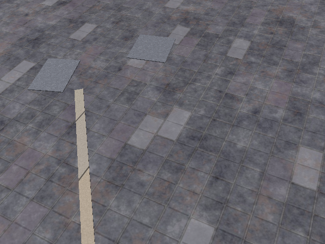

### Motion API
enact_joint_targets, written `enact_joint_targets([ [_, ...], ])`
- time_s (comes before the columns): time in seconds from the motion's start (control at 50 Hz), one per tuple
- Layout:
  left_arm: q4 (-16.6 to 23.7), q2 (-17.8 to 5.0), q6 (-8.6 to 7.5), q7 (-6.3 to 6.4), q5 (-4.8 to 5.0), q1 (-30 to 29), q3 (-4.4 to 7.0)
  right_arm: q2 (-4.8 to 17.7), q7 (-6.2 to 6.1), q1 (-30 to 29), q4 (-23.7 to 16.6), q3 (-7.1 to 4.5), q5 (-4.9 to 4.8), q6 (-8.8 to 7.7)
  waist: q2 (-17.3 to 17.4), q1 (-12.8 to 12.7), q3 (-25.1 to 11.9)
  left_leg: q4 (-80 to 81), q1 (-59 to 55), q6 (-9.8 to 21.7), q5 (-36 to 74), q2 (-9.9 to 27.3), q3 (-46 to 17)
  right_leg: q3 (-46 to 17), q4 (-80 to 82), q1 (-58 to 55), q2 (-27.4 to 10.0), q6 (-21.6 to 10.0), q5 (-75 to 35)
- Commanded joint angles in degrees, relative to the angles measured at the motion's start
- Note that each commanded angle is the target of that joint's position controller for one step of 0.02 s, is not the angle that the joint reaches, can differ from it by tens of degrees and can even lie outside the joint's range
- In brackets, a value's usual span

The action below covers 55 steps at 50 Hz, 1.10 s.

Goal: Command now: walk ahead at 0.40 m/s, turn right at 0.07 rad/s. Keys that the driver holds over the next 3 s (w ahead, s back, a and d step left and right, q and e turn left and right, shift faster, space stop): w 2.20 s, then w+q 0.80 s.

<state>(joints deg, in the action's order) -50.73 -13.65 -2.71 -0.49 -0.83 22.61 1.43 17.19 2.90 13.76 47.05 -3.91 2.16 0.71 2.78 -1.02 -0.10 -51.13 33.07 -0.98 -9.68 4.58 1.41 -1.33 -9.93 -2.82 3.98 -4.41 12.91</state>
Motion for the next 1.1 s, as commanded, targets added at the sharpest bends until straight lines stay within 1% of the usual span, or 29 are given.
enact_joint_targets([
  [0.02, 0.9, -8.6, -1.18, 0.33, -0.08, 2.2, 1.94, 2.4, 0.1, -10.5, -6.3, -0.1, 0.0, -1.43, -7.6, -2.5, 7.7, 4.7, 10.8, -0.5, 2.2, 0.2, 0.6, -10.1, 5.4, -0.4, -15.5, -8.6, -2.3],
  [0.14, -2.0, -10.0, -1.79, 0.94, -0.3, 3.9, 2.1, 2.0, 0.03, -14.0, -8.9, 0.52, -0.32, -2.3, -8.2, -1.8, 8.4, 15.1, 2.3, 3.6, 0.1, -1.9, 2.5, -7.5, 1.0, -0.7, -17.5, -7.2, -20.6],
  [0.18, -2.3, -10.9, -1.89, 0.98, -0.47, 1.9, 2.21, 2.8, -0.89, -7.7, -7.3, -0.01, -0.6, -2.58, -8.3, 1.7, 5.2, 18.1, -9.6, 5.8, -2.0, -5.2, 4.1, -5.5, -6.1, 0.9, -16.8, -5.3, -37.1],
  [0.2, -2.6, -11.3, -1.71, 0.88, -0.37, 1.1, 2.3, 3.6, -1.61, 0.3, -4.7, -0.64, -0.55, -2.98, -6.6, 5.6, 0.7, 21.6, -20.0, 7.1, -0.9, -7.3, 5.1, -3.0, -16.6, 2.4, -14.6, -4.0, -44.8],
  [0.22, -2.4, -10.5, -1.83, 0.81, -0.2, 1.3, 1.92, 6.2, -2.48, 10.2, -1.6, -1.62, 0.28, -3.65, -3.9, 9.4, -5.9, 22.7, -35.0, 8.7, -2.7, -4.0, 1.3, -0.6, -30.4, 10.3, -11.5, -2.8, -38.4],
  [0.24, -0.2, -4.5, -2.03, 0.42, 1.28, 5.0, 0.34, 13.2, -3.12, 17.8, -0.9, -3.12, 1.56, -4.08, 8.2, 9.5, -14.5, 28.4, -49.9, 13.6, -19.1, 14.1, -24.5, 3.1, -52.4, 26.6, -4.1, -0.1, -11.4],
  [0.26, -0.7, -6.6, -2.18, 0.31, 0.4, 5.3, 1.17, 13.2, -2.45, 16.4, 0.0, -2.93, -0.21, -3.8, 11.2, 7.5, -15.6, 39.0, -48.3, 16.1, -20.0, 19.1, -45.3, -3.1, -62.0, 34.8, 1.9, -0.5, 14.6],
  [0.28, -0.2, -8.4, -1.94, 0.27, -0.27, 1.9, 1.77, 10.2, -2.2, 9.1, -0.8, -2.25, -1.07, -3.65, 5.3, 4.4, -6.0, 38.4, -40.4, 15.3, -22.1, 17.3, -36.8, -5.0, -65.6, 38.5, -2.6, -1.5, 11.0],
  [0.3, 0.1, -8.1, -2.16, -0.27, -0.37, -0.9, 1.58, 6.0, -1.88, 4.1, -1.8, -1.17, -1.28, -3.93, 0.2, 3.2, -1.1, 39.3, -32.9, 14.5, -18.1, 14.9, -28.6, -3.9, -63.1, 37.8, -5.3, -1.8, 6.0],
  [0.32, 0.0, -6.5, -2.01, -0.58, -0.28, -1.7, 1.36, 3.8, -1.81, 1.7, -1.6, -0.41, -1.13, -4.3, -0.2, 1.4, 1.5, 41.0, -28.0, 12.8, -12.6, 11.6, -22.2, -2.8, -59.2, 35.9, -7.5, -1.7, 3.4],
  [0.36, -1.1, -5.1, -0.61, -1.15, -1.38, -0.1, 0.99, 1.8, -1.95, 1.7, -0.3, 0.39, -1.21, -5.26, 1.6, -0.4, 2.1, 42.6, -23.5, 11.5, -2.6, 8.0, -14.6, -1.5, -56.2, 32.0, -8.9, -0.5, 1.3],
  [0.4, -0.9, -4.4, 0.12, -1.59, -1.36, -1.2, 0.88, 2.3, -1.9, 4.3, 1.4, 0.29, -1.53, -6.2, 1.1, -0.8, 2.3, 43.7, -23.6, 12.4, 4.5, 7.4, -11.5, -0.3, -54.9, 33.4, -9.3, 0.4, -0.3],
  [0.48, 2.3, -4.2, 0.6, -1.86, -1.48, -11.3, 0.72, 2.2, -1.96, 8.8, 4.2, 0.47, -1.91, -6.46, 0.1, 0.7, 5.3, 45.9, -26.7, 12.8, 10.5, 5.8, -6.9, 2.2, -47.0, 42.3, -10.8, 2.7, -7.4],
  [0.54, 4.5, -2.8, 0.24, -2.05, -1.17, -18.2, 0.04, 1.9, -2.07, 10.9, 5.7, 0.76, -2.0, -6.5, 0.1, 2.1, 5.9, 45.2, -28.0, 12.0, 16.8, 4.2, -3.7, 4.2, -36.1, 41.2, -9.7, 3.5, -12.9],
  [0.62, 6.5, -2.5, -0.07, -1.94, -0.82, -24.8, -0.47, 2.6, -2.7, 14.3, 7.8, 0.85, -1.68, -6.46, 0.5, 3.9, 6.3, 44.2, -33.0, 11.6, 22.9, 5.6, -2.9, 5.9, -26.0, 38.4, -7.5, 2.3, -15.6],
  [0.66, 7.1, -3.2, -0.3, -1.72, -0.82, -25.6, -0.25, 3.0, -3.11, 14.7, 8.7, 0.81, -1.34, -6.19, 0.6, 3.5, 6.3, 42.3, -37.2, 11.4, 27.6, 7.2, -3.2, 5.6, -23.4, 37.6, -6.7, 0.9, -13.1],
  [0.7, 6.5, -4.2, -0.71, -1.33, -0.85, -22.9, 0.23, 3.7, -3.55, 13.3, 9.0, 0.68, -1.0, -5.91, 1.2, 1.6, 4.8, 37.2, -40.2, 10.6, 39.2, 8.0, -2.6, 6.1, -21.3, 33.1, -4.7, -1.0, -8.1],
  [0.72, 5.1, -5.1, -0.97, -0.91, -0.86, -18.6, 0.73, 4.3, -3.68, 12.5, 9.1, 0.53, -0.73, -5.72, 1.8, -0.3, 2.3, 31.6, -41.0, 9.9, 46.8, 7.8, -2.1, 6.5, -20.5, 27.7, -2.9, -2.1, -5.2],
  [0.74, 2.5, -6.1, -1.4, -0.4, -0.99, -10.7, 1.41, 4.7, -3.62, 11.9, 9.2, 0.47, -0.68, -5.37, 1.2, -3.6, -1.9, 22.2, -40.2, 9.1, 49.6, 6.5, -1.0, 7.3, -17.5, 18.9, -1.1, -3.5, -5.0],
  [0.76, -0.3, -8.4, -1.97, 0.24, -1.97, -1.1, 2.37, 4.1, -3.54, 11.7, 8.8, 0.75, -1.06, -5.28, -0.3, -7.3, -7.5, 9.3, -31.9, 8.2, 40.0, 4.6, 0.4, 3.4, -16.6, 4.5, -5.1, -5.7, -5.7],
  [0.78, -1.1, -14.9, -1.99, 0.97, -3.55, 6.0, 4.26, -1.4, -2.78, 16.7, 6.5, 2.13, -3.16, -5.45, -11.5, -6.2, -16.8, -13.2, -11.7, 5.5, 12.9, -2.4, 3.7, -21.0, -16.1, -15.0, -22.6, -12.3, 0.4],
  [0.8, -1.3, -13.8, -1.2, 0.35, -1.58, 4.8, 4.31, 0.9, -2.92, 17.4, 7.5, 1.26, -2.78, -5.39, -12.9, -5.6, -20.0, -24.8, -1.3, 5.6, -21.0, -9.5, -1.7, -39.5, -7.9, -17.2, -28.6, -16.1, -0.1],
  [0.82, -0.8, -11.6, -0.98, 0.14, -0.1, -1.6, 3.86, 3.4, -3.13, 11.7, 6.2, 0.4, -1.89, -5.25, -7.3, -3.3, -9.9, -26.2, 3.2, 6.3, -16.0, -5.2, -5.4, -30.4, -7.0, -9.4, -25.3, -13.9, 2.1],
  [0.84, -0.2, -7.9, -1.26, -0.02, 0.07, -5.9, 2.96, 2.4, -2.81, 8.3, 5.3, 0.68, -1.74, -5.71, -5.2, -2.1, -3.8, -23.1, 2.9, 6.5, -11.4, -3.0, -5.1, -23.2, -4.6, -0.9, -23.3, -12.4, -0.5],
  [0.86, -0.5, -5.7, -1.67, -0.02, -0.13, -7.7, 2.35, 1.4, -2.6, 7.1, 5.3, 0.72, -1.61, -5.56, -4.5, -0.3, -0.3, -19.4, 0.7, 6.4, -9.0, -1.1, -4.7, -17.8, -2.5, 5.1, -20.5, -10.2, -4.0],
  [0.88, -1.3, -4.2, -2.04, 0.15, 0.08, -8.3, 1.87, 0.8, -2.31, 7.6, 5.4, 0.78, -0.58, -4.79, -5.4, 1.5, 1.3, -16.5, -2.2, 5.8, -7.9, 0.1, -4.6, -13.8, -1.1, 9.7, -18.0, -8.5, -6.8],
  [0.92, -2.7, -3.8, -2.96, 0.22, 0.06, -6.6, 1.67, -0.9, -1.55, 8.8, 6.1, 1.09, 0.07, -3.43, -5.9, 2.8, 1.1, -14.4, -5.1, 4.6, -6.5, 0.4, -3.5, -10.0, 0.7, 12.6, -16.3, -8.1, -11.3],
  [0.98, -4.5, -5.8, -3.73, 0.17, 0.44, -3.7, 2.11, -0.8, -1.03, 3.3, 4.3, 1.07, 0.11, -2.55, -5.4, 2.8, 3.2, -9.4, -0.1, 2.9, -1.6, 1.9, -1.8, -6.3, 3.6, 12.3, -15.2, -8.6, -12.9],
  [1.1, -6.8, -5.5, -3.34, 0.25, 0.41, 2.0, 1.69, -1.6, -0.94, -10.1, 0.1, 1.91, -0.68, -2.89, -5.7, -0.6, 5.4, 8.1, 3.0, 1.5, 8.9, 1.4, 1.6, -1.7, 4.0, 7.4, -13.1, -7.1, -19.6],
])
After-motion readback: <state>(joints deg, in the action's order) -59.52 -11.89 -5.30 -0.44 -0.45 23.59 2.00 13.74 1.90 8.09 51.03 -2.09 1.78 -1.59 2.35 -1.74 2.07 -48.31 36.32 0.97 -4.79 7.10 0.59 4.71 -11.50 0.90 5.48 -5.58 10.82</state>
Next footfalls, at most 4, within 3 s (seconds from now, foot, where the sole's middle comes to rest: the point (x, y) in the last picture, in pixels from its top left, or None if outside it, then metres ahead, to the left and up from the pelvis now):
0.22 left None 0.27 0.13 -0.78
0.76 right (191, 229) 0.59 -0.04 -0.78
1.30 left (151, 169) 0.89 0.14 -0.78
1.86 right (186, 123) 1.19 -0.04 -0.78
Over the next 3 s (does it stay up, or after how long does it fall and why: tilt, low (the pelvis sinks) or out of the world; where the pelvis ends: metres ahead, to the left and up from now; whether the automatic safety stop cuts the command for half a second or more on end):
stays up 1.64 0.10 -0.03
